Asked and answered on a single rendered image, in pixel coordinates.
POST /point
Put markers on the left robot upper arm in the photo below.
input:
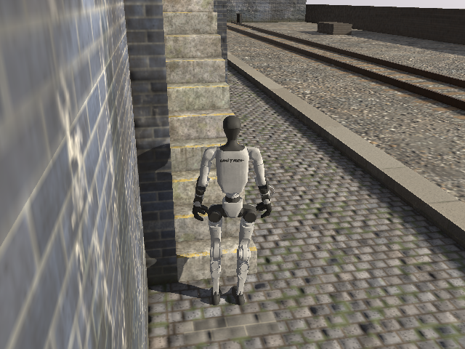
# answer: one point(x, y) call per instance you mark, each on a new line
point(208, 155)

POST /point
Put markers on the robot right foot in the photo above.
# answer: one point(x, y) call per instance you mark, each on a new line
point(238, 298)

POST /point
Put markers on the robot right hand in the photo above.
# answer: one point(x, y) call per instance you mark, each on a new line
point(261, 206)

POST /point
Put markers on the robot right forearm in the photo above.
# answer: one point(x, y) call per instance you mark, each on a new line
point(264, 192)

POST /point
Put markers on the right robot upper arm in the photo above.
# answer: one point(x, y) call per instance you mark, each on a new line
point(255, 154)

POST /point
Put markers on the robot left forearm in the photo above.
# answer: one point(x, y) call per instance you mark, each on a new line
point(199, 194)

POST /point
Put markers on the robot right shin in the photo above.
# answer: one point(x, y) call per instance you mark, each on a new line
point(242, 271)

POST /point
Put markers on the robot left hand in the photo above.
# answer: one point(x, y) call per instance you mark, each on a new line
point(201, 209)

